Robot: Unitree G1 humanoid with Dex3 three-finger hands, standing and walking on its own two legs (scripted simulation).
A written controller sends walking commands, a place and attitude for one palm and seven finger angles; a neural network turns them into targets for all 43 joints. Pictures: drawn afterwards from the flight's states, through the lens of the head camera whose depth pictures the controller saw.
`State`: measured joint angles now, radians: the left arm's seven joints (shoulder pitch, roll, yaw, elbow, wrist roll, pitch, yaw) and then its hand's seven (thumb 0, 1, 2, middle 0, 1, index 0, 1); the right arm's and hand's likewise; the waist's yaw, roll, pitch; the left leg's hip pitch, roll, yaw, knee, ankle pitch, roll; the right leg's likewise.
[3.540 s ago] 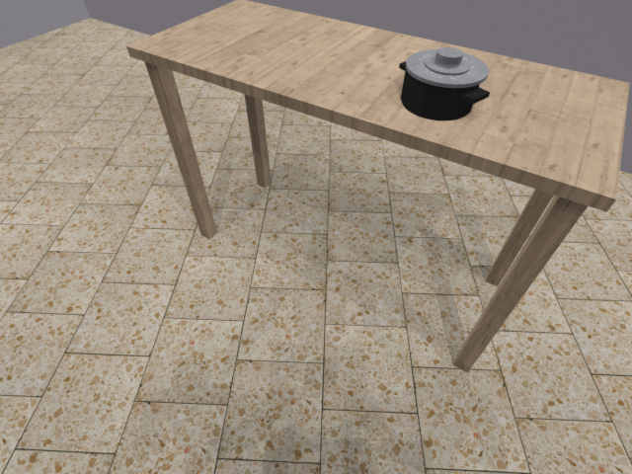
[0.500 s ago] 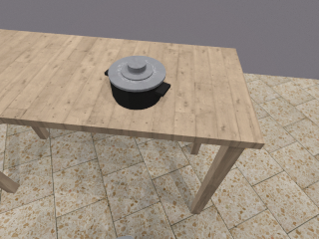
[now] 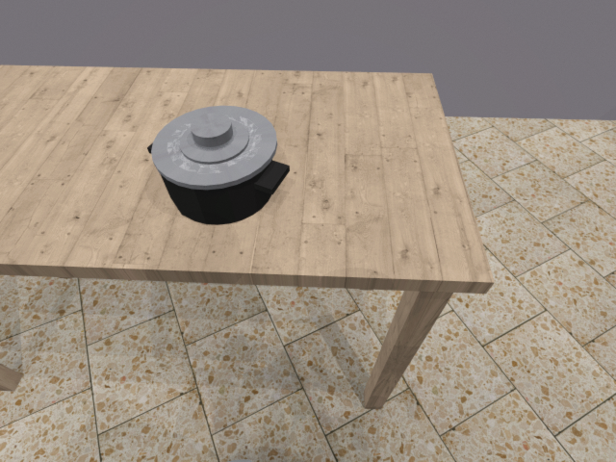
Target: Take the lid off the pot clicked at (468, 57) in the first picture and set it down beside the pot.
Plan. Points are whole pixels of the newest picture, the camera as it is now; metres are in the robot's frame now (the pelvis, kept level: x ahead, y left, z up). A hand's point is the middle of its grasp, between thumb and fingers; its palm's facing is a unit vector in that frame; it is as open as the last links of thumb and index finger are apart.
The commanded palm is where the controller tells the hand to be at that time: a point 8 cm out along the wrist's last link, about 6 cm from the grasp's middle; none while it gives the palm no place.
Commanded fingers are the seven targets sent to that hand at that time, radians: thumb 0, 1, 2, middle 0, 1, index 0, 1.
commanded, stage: come to a stop and stand still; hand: left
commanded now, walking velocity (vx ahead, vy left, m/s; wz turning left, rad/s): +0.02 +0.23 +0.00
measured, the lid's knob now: (212, 129) +0.49 +0.17 +0.16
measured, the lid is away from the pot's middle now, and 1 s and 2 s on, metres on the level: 0.00 0.00 0.00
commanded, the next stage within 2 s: look again from close up in 0.86 s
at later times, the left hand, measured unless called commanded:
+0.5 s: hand out of the picture -0.01 +0.23 -0.17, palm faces +0.08 -0.97 -0.23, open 7.4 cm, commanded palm none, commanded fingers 0.00 0.90 0.90 -0.20 -0.30 -0.20 -0.30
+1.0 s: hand out of the picture -0.02 +0.22 -0.16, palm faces +0.00 -0.98 -0.20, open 7.4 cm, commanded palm none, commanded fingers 0.00 0.90 0.90 -0.20 -0.30 -0.20 -0.30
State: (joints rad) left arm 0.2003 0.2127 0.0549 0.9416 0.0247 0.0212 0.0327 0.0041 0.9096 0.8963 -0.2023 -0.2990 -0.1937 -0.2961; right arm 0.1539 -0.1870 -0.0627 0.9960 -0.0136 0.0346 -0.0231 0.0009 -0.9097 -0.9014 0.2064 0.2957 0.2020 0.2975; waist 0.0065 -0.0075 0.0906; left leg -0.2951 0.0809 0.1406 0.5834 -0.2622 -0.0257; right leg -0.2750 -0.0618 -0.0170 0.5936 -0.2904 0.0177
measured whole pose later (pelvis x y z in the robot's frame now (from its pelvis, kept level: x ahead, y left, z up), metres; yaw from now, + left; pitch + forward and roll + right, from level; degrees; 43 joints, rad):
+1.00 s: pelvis -0.03 +0.04 +0.02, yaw -1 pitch -2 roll +1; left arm 0.26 0.16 -0.01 1.10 0.01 0.00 0.04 0.01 0.92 0.90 -0.20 -0.30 -0.20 -0.30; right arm 0.25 -0.15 0.00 1.12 -0.02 -0.01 -0.03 0.01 -0.92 -0.90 0.20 0.30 0.20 0.30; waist 0.01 -0.02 0.03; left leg -0.13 -0.02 0.05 0.42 -0.26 0.03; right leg -0.18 -0.03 -0.01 0.46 -0.25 0.01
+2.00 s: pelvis -0.08 +0.06 +0.01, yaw -2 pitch -2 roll +0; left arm 0.30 0.13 -0.01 1.05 0.02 0.00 0.05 0.01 0.91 0.90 -0.20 -0.30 -0.20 -0.30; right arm 0.29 -0.13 -0.02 1.09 -0.01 0.00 -0.02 0.01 -0.91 -0.90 0.20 0.30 0.20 0.30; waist -0.01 0.03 0.06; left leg -0.25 -0.03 0.08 0.52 -0.24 0.05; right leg -0.29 -0.04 0.02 0.53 -0.21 0.03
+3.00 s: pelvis +0.03 +0.02 +0.00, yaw +2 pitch +1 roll +1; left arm 0.17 0.19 0.05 0.92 0.03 -0.01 0.06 0.01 0.91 0.90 -0.20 -0.30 -0.20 -0.30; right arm 0.16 -0.20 -0.07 0.98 -0.01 0.05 -0.04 0.01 -0.91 -0.90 0.20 0.30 0.20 0.30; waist 0.01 0.05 0.13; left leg -0.31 -0.02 0.00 0.80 -0.52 -0.01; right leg -0.26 -0.02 -0.03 0.62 -0.37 -0.03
